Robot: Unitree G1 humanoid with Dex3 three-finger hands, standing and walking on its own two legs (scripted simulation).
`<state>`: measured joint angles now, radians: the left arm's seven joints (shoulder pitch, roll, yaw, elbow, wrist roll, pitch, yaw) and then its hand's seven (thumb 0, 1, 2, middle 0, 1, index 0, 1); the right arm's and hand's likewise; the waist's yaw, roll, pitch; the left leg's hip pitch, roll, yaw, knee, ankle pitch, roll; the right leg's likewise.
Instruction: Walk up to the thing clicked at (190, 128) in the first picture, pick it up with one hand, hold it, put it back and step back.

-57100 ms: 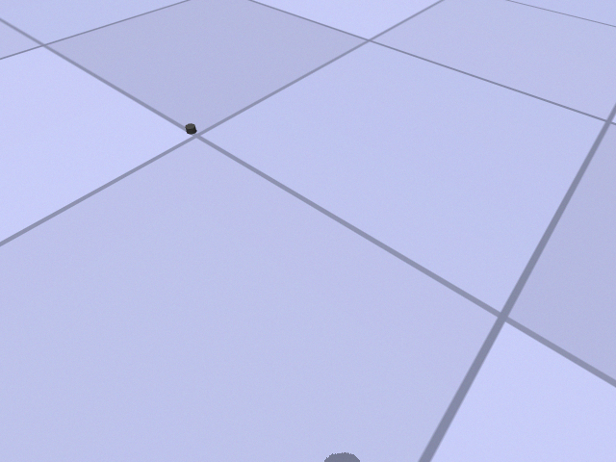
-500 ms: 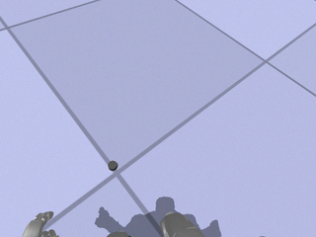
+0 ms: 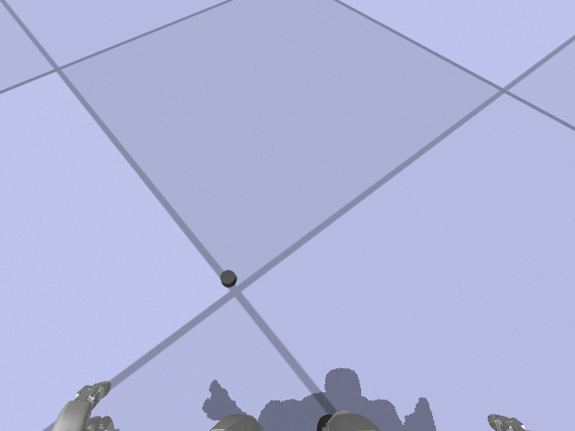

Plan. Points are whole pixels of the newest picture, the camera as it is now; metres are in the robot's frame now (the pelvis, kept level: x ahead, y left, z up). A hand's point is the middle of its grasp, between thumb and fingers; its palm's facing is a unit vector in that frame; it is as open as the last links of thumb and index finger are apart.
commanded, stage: step back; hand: left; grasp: from above
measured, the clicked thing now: (228, 278) +0.64 +0.24 -0.75
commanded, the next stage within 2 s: none
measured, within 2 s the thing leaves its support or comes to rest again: neither
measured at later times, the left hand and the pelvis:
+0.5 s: hand out of the picture -0.08 +0.25 -0.16, palm faces -0.06 -0.92 -0.39, open 7.4 cm; pelvis -0.16 -0.02 -0.01, yaw -4 degrees
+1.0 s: hand out of the picture -0.21 +0.23 -0.15, palm faces +0.03 -0.93 -0.37, open 7.4 cm; pelvis -0.34 -0.04 -0.01, yaw +4 degrees
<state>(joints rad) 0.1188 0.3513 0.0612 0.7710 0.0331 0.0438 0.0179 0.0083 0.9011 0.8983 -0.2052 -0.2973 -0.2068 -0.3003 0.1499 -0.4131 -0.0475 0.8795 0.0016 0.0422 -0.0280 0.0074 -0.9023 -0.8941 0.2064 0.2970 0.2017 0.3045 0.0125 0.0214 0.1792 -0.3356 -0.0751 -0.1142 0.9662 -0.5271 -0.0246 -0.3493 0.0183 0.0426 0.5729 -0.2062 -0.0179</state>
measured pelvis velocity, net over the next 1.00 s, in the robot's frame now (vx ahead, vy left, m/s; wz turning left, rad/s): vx -0.34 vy -0.04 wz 0.06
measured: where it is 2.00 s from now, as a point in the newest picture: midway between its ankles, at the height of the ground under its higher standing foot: outside the picture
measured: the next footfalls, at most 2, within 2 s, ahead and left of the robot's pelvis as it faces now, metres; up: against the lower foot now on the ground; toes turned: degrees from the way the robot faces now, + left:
left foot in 0.08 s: -0.02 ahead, +0.11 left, +0.00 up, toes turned -2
right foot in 0.52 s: -0.16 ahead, -0.15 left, +0.00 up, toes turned +0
